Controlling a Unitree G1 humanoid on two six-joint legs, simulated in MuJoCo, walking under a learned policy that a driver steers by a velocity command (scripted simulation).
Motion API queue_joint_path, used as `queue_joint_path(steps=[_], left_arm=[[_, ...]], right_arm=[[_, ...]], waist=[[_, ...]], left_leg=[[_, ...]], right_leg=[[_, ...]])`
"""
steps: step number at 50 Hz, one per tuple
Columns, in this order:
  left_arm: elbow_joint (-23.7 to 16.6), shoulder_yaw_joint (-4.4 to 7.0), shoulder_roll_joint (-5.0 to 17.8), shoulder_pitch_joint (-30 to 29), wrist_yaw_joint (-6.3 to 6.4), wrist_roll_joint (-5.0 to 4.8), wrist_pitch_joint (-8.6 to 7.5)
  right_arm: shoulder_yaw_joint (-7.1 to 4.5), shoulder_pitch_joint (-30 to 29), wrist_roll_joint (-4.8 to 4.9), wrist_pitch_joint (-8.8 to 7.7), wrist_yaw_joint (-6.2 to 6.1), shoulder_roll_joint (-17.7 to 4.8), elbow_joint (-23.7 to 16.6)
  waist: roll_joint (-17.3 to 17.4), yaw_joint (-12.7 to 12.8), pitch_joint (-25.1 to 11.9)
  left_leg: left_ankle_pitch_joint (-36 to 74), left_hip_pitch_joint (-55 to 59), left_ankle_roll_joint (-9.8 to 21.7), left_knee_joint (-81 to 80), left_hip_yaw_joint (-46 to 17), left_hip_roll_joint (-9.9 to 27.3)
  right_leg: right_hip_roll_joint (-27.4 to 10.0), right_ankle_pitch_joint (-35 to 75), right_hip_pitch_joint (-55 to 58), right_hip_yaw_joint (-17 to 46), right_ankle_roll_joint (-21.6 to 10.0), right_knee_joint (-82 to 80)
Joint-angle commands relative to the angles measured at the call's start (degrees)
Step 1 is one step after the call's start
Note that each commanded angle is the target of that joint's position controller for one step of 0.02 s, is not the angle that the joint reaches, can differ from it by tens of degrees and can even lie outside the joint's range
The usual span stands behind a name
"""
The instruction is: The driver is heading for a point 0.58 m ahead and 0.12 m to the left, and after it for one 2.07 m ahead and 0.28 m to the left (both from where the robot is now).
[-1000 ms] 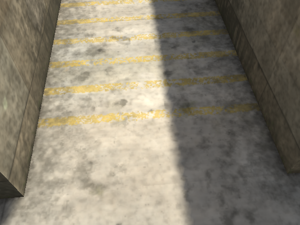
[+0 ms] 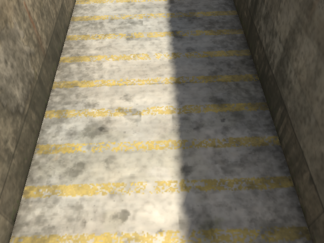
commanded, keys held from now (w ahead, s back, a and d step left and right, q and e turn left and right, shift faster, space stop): w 0.50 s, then no key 0.34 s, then w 0.16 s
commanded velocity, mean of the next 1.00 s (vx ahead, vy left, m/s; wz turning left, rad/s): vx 0.38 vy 0.00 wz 0.00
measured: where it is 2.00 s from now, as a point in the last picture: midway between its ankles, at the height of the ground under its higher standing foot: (173, 150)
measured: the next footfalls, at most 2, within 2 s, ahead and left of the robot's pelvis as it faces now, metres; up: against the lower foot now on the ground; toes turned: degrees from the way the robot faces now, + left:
left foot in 0.10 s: +0.25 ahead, +0.10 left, +0.00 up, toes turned +4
right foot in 0.64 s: +0.53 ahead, -0.06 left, +0.00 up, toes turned -4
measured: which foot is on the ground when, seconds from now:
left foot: up 0.00-0.08, down 0.10-0.64, up 0.66-1.00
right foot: down 0.00-0.12, up 0.14-0.62, down 0.64-1.00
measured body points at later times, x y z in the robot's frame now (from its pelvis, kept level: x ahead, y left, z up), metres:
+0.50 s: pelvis +0.28 +0.04 +0.01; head +0.30 +0.05 +0.46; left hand +0.41 +0.28 -0.13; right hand +0.22 -0.20 -0.13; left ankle +0.21 +0.10 -0.74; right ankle +0.44 -0.11 -0.69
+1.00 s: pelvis +0.44 +0.03 +0.00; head +0.45 +0.03 +0.45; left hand +0.43 +0.27 -0.15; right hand +0.48 -0.20 -0.15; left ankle +0.46 +0.15 -0.72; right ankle +0.49 -0.06 -0.74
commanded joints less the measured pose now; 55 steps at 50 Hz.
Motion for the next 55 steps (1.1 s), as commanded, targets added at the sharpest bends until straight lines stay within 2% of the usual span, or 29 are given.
queue_joint_path(steps=[1, 4, 5, 6, 7, 9, 10, 11, 13, 16, 19, 24, 29, 30, 31, 32, 33, 34, 35, 37, 39, 42, 44, 46, 50, 52, 53, 54, 55], left_arm=[[-0.8, 1.38, 7.4, 2.5, 0.93, 0.61, -0.01], [-0.9, 1.84, 9.7, 1.2, 0.61, 0.64, 0.52], [-1.4, 1.58, 9.2, 0.8, 0.37, 0.57, 0.41], [-3.7, 0.33, 4.1, 5.4, -0.77, -2.28, 0.22], [-2.6, 1.41, 7.7, 5.4, -0.83, -1.72, 0.09], [-4.7, 1.64, 8.0, -4.9, -1.04, -0.55, -0.1], [-4.4, 1.54, 7.0, -6.0, -1.32, -0.62, 0.08], [-4.4, 1.98, 6.7, -4.8, -1.19, 0.44, 0.96], [-3.4, 1.76, 4.7, -3.4, -1.56, 1.29, 2.62], [-5.0, 1.92, 5.3, -9.0, -1.93, 1.22, 3.78], [-8.0, 1.86, 6.6, -18.1, -2.24, 0.09, 3.68], [-11.9, 0.49, 5.2, -29.1, -2.86, 0.52, 2.75], [-10.4, -0.32, 3.7, -26.9, -1.34, 0.97, 2.16], [-9.2, -0.1, 4.5, -23.3, -0.78, 1.32, 1.81], [-7.8, 0.62, 6.1, -18.3, -0.15, 1.57, 1.4], [-5.7, 1.56, 8.9, -10.8, 0.3, 2.39, 0.21], [-4.1, 2.5, 13.3, -0.7, 1.08, 3.55, -0.56], [-3.4, 3.63, 17.7, 0.1, 0.44, 2.41, 0.02], [-4.2, 3.35, 13.9, -2.1, -0.13, -0.61, 0.88], [-6.3, 0.77, 6.2, -13.7, 0.0, 0.02, 2.08], [-5.8, -0.84, 3.3, -16.0, 0.99, 0.34, 2.31], [-4.4, -0.98, 5.8, -14.7, 1.26, 1.07, 2.16], [-3.8, 0.36, 9.2, -11.7, 0.78, 0.25, 3.08], [-3.7, 1.29, 10.8, -11.5, 0.41, -0.13, 4.48], [-3.2, 1.89, 10.3, -10.7, 0.52, -0.31, 5.31], [-3.4, 2.72, 11.2, -12.3, 0.76, -0.4, 4.78], [-3.8, 2.53, 9.5, -13.6, 0.72, -0.21, 4.74], [-5.2, 1.92, 6.2, -16.5, 0.14, -0.43, 4.6], [-7.5, 0.72, 1.6, -18.1, -0.56, -0.9, 4.43]], right_arm=[[-0.91, -6.0, -0.14, -1.31, 0.19, -3.8, -4.9], [-2.35, 8.2, -0.2, -2.0, -0.69, -5.7, -0.4], [-3.32, 17.7, -1.44, -2.58, -1.31, -8.2, 2.4], [-4.98, 25.8, -3.65, -2.92, -2.06, -14.3, 3.0], [-5.1, 25.5, -1.42, -1.99, -1.98, -13.6, 3.0], [-3.7, 14.2, 0.45, -2.36, -1.87, -8.4, 1.5], [-2.9, 13.1, 0.88, -2.63, -1.83, -5.8, 1.7], [-2.33, 12.8, 1.09, -2.6, -2.37, -4.0, 3.3], [-2.1, 15.4, 0.84, -3.3, -2.68, -3.8, 4.8], [-2.54, 18.8, 0.86, -4.13, -2.64, -6.2, 6.2], [-2.27, 22.6, 1.21, -4.29, -2.63, -6.2, 6.7], [-2.08, 27.8, 1.59, -4.35, -2.77, -5.8, 8.5], [-1.61, 29.8, -0.01, -3.51, -3.26, -5.2, 10.5], [-1.81, 28.7, 0.06, -3.79, -3.51, -6.3, 10.5], [-1.5, 27.3, 1.32, -3.78, -3.53, -6.3, 10.6], [-1.31, 26.2, 1.99, -4.03, -3.64, -6.3, 10.2], [-0.76, 27.8, 2.76, -4.5, -3.76, -4.9, 8.8], [-0.06, 40.6, 5.09, -3.71, -3.63, 0.9, 11.4], [-1.64, 37.1, 2.59, -2.8, -3.74, -5.2, 12.7], [-1.51, 27.9, 0.36, -2.27, -2.83, -2.8, 10.2], [-1.59, 27.4, -0.9, -0.15, -2.54, -1.0, 10.8], [-0.62, 29.3, 0.02, 1.85, -3.05, 1.9, 12.3], [-0.37, 27.8, -0.43, 2.33, -2.77, 0.7, 12.3], [-0.67, 22.7, -1.07, 2.39, -1.85, -1.4, 10.1], [-0.46, 21.4, -0.73, 0.9, -0.99, 0.0, 9.3], [-0.67, 24.7, -0.51, 0.0, -1.82, 0.5, 10.4], [-0.76, 28.1, -0.32, -0.4, -2.29, 0.4, 11.6], [-1.07, 30.4, -0.62, -0.88, -3.17, -2.0, 12.0], [-2.49, 32.6, 0.35, -1.09, -3.73, -8.1, 12.1]], waist=[[-7.0, -2.1, 4.0], [-6.8, -7.6, -3.9], [-5.7, -11.4, -10.0], [5.4, -11.6, -20.1], [7.2, -10.9, -24.6], [-0.3, -7.3, -8.7], [-1.3, -5.9, -5.1], [-0.7, -3.0, -2.1], [0.2, -2.1, -1.5], [0.4, -2.1, 0.0], [-1.0, -4.5, 2.6], [0.7, -7.4, 2.3], [1.5, -7.1, 1.4], [3.1, -5.6, 0.6], [2.4, -2.9, -2.4], [0.9, 0.5, -6.1], [-6.3, 3.1, -13.6], [-17.6, -1.5, -23.6], [-6.4, -0.4, -22.2], [-5.0, -3.7, -9.2], [-5.8, -6.8, -5.6], [-8.4, -8.0, -7.8], [-10.9, -6.1, -8.8], [-13.6, -5.3, -4.5], [-9.2, -6.1, -0.8], [-7.0, -7.8, 0.5], [-5.2, -9.1, 1.4], [3.8, -10.2, 2.0], [14.3, -10.0, 1.7]], left_leg=[[-4.6, -2.1, 2.1, -4.7, 0.3, -0.9], [-10.8, 18.3, 5.5, -9.0, 4.0, -6.6], [-11.5, 33.0, 7.8, -8.6, 0.8, -3.5], [-17.2, 54.2, 14.9, -8.5, -23.5, 14.8], [-17.4, 55.4, 18.1, -18.2, -43.0, 21.1], [-13.4, 38.2, 14.8, -21.3, -26.2, 15.8], [-10.7, 31.6, 12.5, -23.5, -20.6, 13.0], [-9.2, 26.4, 10.3, -24.7, -17.4, 10.3], [-5.7, 23.1, 9.5, -25.9, -13.7, 8.3], [-6.9, 24.1, 9.7, -28.6, -11.7, 7.7], [-8.2, 28.1, 8.9, -30.8, -11.7, 7.8], [-0.7, 34.6, 7.5, -30.0, -7.5, 6.4], [26.0, 36.9, 6.2, -18.5, -3.7, 5.2], [30.5, 37.0, 6.1, -14.9, -4.1, 5.3], [33.4, 36.7, 5.2, -8.5, -3.4, 4.5], [25.8, 31.5, 3.6, 0.8, -2.5, 2.4], [0.2, 21.5, 1.8, 16.3, -0.3, -0.8], [-43.3, 8.5, 0.0, 36.2, -1.4, -9.1], [-39.0, 8.4, 0.0, 38.6, -7.7, -6.7], [-32.0, 6.4, -0.8, 33.1, -7.5, -3.5], [-28.1, 15.2, -2.1, 23.4, -6.6, -2.5], [-25.9, 22.1, -2.9, 10.3, -3.9, -4.0], [-24.0, 22.0, -2.3, 7.9, -1.5, -4.0], [-24.2, 19.2, -1.3, 6.6, -0.1, -4.0], [-23.2, 22.6, 0.4, -0.8, 1.6, -4.4], [-24.9, 27.6, 0.5, -6.9, 3.2, -5.4], [-26.9, 30.8, 1.2, -11.9, 2.0, -5.1], [-33.1, 34.7, 3.1, -21.2, -8.7, 2.1], [-47.9, 38.4, 6.7, -32.8, -29.0, 14.8]], right_leg=[[-17.2, 33.4, 2.6, 5.9, -5.4, 2.4], [-16.1, 54.3, 0.8, 3.7, -4.1, 21.2], [-14.5, 46.0, -7.6, 2.6, -3.5, 34.0], [-8.0, 18.9, -29.2, -1.3, -0.7, 56.8], [-0.1, -13.7, -37.9, 3.3, -0.7, 70.0], [-6.8, -2.5, -41.5, 6.2, -1.4, 67.4], [-8.6, -0.2, -38.3, 6.6, -1.5, 63.7], [-10.1, 0.4, -35.7, 6.6, -1.1, 58.9], [-9.8, 1.0, -32.5, 5.6, -0.2, 55.6], [-10.8, 6.0, -37.2, 4.6, 0.8, 49.8], [-11.5, 11.3, -43.5, 3.7, 2.1, 41.6], [-9.5, 18.3, -44.0, 2.0, 2.3, 28.7], [-4.7, 13.2, -34.3, -2.2, 0.2, 22.2], [-3.9, 12.5, -30.3, -1.8, -0.6, 20.5], [-1.8, 14.2, -23.3, -3.2, -1.3, 17.4], [-5.3, 23.4, -12.1, 0.0, -2.8, 15.0], [-19.8, 46.2, 1.6, 12.5, -5.4, 17.9], [-34.4, 71.0, 15.6, 29.7, -17.7, 20.5], [-29.9, 63.1, 8.0, 26.9, -17.0, 17.3], [-24.2, 47.3, -6.9, 17.3, -13.5, 10.7], [-19.8, 49.7, -18.4, 9.3, -9.8, 8.5], [-17.8, 47.6, -21.6, 5.7, -8.6, 8.7], [-17.5, 14.7, -22.4, 8.6, -8.5, 4.5], [-18.5, -13.5, -26.0, 13.9, -7.8, -1.5], [-19.6, -19.5, -29.2, 15.4, -7.0, -2.5], [-17.0, -23.6, -32.5, 13.7, -5.6, 1.2], [-15.1, -24.8, -34.9, 12.2, -4.7, 6.0], [-11.3, -21.9, -40.8, 8.2, -3.3, 18.1], [-2.5, -14.7, -49.5, -1.7, -0.5, 34.0]])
